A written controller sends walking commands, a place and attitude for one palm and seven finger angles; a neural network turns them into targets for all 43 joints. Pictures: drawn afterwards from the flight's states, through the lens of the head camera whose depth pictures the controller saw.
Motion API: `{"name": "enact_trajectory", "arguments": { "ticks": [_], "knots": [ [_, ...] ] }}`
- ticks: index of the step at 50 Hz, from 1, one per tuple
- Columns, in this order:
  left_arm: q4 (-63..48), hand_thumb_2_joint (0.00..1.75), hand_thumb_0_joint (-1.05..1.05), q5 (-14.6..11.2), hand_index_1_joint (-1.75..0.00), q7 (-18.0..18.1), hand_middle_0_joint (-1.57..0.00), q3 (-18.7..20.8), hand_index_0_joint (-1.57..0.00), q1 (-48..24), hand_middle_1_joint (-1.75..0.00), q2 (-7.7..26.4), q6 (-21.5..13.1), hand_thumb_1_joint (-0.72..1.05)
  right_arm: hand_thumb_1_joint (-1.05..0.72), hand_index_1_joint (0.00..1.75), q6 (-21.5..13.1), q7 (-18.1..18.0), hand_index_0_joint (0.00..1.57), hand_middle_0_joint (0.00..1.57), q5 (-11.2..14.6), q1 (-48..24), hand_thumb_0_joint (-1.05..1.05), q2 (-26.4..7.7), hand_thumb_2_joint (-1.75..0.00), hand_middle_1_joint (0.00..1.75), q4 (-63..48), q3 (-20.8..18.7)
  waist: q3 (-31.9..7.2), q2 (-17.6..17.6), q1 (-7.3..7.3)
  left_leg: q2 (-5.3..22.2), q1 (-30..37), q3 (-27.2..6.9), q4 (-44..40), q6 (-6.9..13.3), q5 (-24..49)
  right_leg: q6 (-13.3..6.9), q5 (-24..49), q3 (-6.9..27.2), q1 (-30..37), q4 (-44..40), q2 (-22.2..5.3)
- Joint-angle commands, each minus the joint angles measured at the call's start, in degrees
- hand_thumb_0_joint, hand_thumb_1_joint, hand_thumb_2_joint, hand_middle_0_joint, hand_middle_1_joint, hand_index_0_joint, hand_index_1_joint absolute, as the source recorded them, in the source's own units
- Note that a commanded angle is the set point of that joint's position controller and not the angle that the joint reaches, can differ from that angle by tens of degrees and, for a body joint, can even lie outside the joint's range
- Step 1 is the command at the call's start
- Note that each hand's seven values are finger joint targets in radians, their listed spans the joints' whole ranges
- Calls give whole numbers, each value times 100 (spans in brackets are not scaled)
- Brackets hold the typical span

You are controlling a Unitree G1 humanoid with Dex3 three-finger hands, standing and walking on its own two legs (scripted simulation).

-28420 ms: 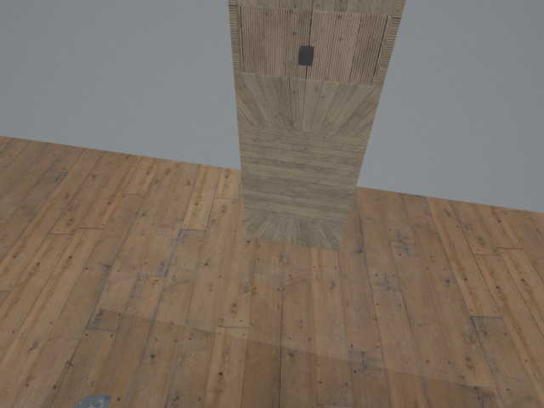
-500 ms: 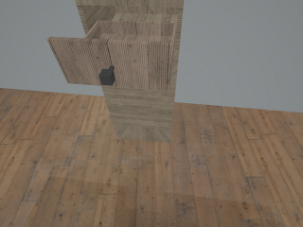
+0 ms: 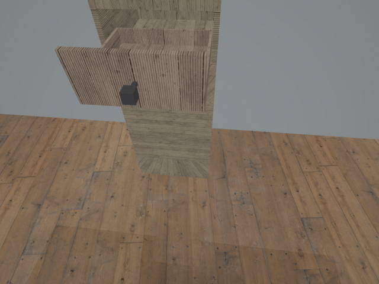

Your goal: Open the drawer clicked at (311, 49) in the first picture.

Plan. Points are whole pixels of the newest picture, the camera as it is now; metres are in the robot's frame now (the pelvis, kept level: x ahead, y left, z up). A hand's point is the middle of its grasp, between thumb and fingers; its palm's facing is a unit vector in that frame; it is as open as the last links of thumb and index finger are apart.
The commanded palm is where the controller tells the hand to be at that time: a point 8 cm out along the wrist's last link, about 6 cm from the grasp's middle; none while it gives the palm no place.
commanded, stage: look to check the result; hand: left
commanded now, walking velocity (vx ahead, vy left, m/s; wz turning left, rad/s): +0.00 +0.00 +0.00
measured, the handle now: (131, 91) +0.55 +0.18 +0.12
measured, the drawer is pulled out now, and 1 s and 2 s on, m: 0.29 0.29 0.29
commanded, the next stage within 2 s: stand and wait in 0.50 s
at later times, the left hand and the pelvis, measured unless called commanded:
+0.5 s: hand out of the picture +0.01 +0.16 -0.17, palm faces +0.04 -0.98 -0.21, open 7.3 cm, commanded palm none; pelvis +0.01 -0.01 +0.00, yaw +0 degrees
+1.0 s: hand out of the picture +0.03 +0.16 -0.17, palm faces +0.04 -0.97 -0.22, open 7.3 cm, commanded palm none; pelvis +0.03 -0.01 +0.00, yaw +1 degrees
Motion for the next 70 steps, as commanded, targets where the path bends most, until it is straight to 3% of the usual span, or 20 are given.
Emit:
{"name": "enact_trajectory", "arguments": {
  "ticks": [1,12,21,31,43,70],
  "knots": [
    [-159,90,0,-7,-30,47,-20,119,-20,281,-30,616,-49,90,-90,30,-75,-3,20,20,2,496,0,-353,-90,30,-92,-61,455,-68,11,625,-477,-597,-518,97,-100,67,-588,974,-169,-701,-868],
    [-160,90,0,-12,-30,55,-20,130,-20,313,-30,562,-73,90,-90,30,-107,-18,20,20,7,493,0,-341,-90,30,-102,-69,282,-73,19,667,-425,-619,-482,98,174,68,-161,905,-27,-588,-863],
    [-177,90,0,-5,-30,68,-20,129,-20,310,-30,567,-90,90,-90,30,-77,-11,20,20,9,421,0,-341,-90,30,-95,-80,372,-211,-4,622,-343,-541,-394,68,237,113,-145,960,-80,-702,-897],
    [-193,90,0,-19,-30,82,-20,135,-20,269,-30,627,-117,90,-90,30,-96,-38,20,20,24,319,0,-377,-90,30,-93,-80,127,-38,0,666,-212,-519,-372,37,631,164,908,885,280,-532,-924],
    [-201,90,0,-26,-30,75,-20,138,-20,213,-30,690,-106,90,-90,30,-81,-39,20,20,22,224,0,-463,-90,30,-78,-78,176,-195,17,647,-201,-499,-393,21,527,217,818,885,344,-627,-932],
    [-228,90,0,-25,-30,73,-20,126,-20,125,-30,732,-118,90,-90,30,-97,-51,20,20,26,155,0,-486,-90,30,-65,-70,154,-68,14,714,-74,-512,-455,8,774,161,1211,850,397,-522,-903]
  ]
}}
